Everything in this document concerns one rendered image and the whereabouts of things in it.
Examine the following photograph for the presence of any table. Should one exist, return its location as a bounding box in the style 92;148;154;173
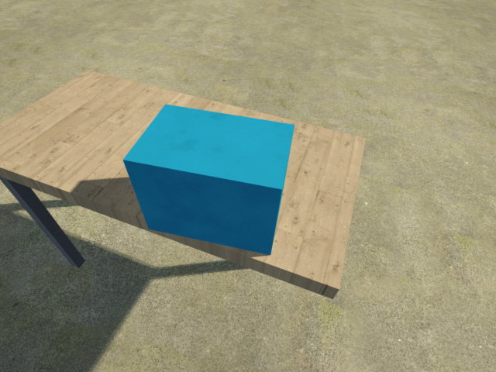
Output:
0;71;366;299

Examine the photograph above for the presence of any carton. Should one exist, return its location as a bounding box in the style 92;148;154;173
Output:
123;104;295;255

